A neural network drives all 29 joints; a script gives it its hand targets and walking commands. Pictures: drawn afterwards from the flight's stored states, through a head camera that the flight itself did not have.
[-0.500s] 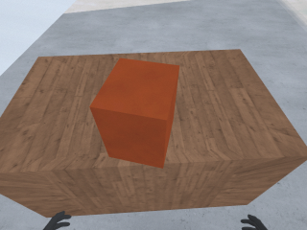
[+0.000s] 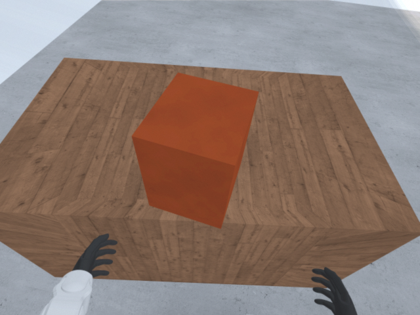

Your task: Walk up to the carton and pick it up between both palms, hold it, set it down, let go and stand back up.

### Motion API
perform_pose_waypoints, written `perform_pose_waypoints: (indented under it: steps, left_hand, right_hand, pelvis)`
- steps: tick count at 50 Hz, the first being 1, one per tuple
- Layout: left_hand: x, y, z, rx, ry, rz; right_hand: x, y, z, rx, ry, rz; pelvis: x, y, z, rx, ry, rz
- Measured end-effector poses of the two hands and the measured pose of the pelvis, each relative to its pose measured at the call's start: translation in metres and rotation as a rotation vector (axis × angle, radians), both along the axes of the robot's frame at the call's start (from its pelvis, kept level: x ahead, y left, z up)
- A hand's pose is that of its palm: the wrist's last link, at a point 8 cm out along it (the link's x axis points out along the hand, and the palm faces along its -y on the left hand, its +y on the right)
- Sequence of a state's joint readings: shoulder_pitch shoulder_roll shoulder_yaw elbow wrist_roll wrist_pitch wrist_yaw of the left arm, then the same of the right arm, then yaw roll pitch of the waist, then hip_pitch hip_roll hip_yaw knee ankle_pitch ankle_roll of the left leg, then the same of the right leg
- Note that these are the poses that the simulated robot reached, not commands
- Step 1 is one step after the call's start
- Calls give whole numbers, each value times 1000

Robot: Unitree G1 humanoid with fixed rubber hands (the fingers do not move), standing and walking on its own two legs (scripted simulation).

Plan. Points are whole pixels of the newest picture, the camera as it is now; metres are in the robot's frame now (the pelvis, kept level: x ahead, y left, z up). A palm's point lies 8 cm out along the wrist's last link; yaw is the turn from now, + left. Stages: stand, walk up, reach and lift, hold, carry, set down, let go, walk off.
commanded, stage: reach and lift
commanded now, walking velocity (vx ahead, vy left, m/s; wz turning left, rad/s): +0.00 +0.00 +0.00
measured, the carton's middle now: (200, 152) +0.46 +0.03 -0.01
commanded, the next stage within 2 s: none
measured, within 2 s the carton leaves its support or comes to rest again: neither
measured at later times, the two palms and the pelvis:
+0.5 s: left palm (57, 275) +0.19 +0.28 -0.04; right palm (312, 298) +0.16 -0.19 -0.05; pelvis +0.02 +0.02 +0.01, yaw +1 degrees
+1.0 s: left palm (48, 263) +0.20 +0.29 -0.01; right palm (286, 275) +0.19 -0.14 -0.03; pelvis +0.03 +0.04 +0.00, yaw +2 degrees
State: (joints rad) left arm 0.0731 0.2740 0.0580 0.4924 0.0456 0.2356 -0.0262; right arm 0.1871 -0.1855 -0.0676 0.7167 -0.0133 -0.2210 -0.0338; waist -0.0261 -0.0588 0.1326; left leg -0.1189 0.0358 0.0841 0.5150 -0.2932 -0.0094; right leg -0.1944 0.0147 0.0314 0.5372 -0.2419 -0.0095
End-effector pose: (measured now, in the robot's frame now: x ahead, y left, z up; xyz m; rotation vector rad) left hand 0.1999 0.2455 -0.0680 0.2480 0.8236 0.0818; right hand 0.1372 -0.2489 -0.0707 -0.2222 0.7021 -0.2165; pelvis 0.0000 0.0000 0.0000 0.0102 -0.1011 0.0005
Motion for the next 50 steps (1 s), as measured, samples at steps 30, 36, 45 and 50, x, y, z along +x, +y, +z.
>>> perform_pose_waypoints:
  steps: [30, 36, 45, 50]
  left_hand:
    - [-10, 35, 34, -108, -255, -80]
    - [-5, 37, 41, -129, -310, -106]
    - [-1, 42, 51, -156, -380, -134]
    - [1, 44, 56, -171, -417, -144]
  right_hand:
    - [28, 69, 23, 109, -219, -95]
    - [33, 83, 29, 133, -278, -118]
    - [46, 102, 39, 165, -370, -145]
    - [55, 113, 45, 178, -420, -156]
  pelvis:
    - [23, 24, 8, -34, -21, 18]
    - [27, 28, 8, -42, -10, 21]
    - [31, 34, 6, -53, 6, 29]
    - [33, 37, 4, -60, 13, 35]
